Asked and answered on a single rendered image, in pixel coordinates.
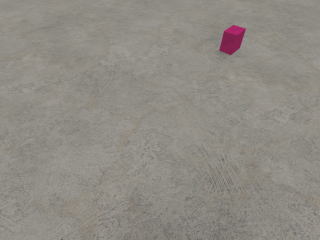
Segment carton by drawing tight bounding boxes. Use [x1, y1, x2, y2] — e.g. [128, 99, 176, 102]
[219, 25, 246, 55]

